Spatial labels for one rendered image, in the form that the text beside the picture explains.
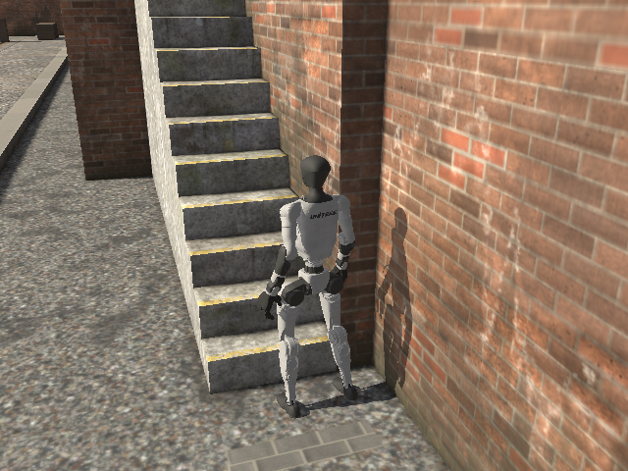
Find stairs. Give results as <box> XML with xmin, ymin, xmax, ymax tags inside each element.
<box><xmin>134</xmin><ymin>0</ymin><xmax>337</xmax><ymax>394</ymax></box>

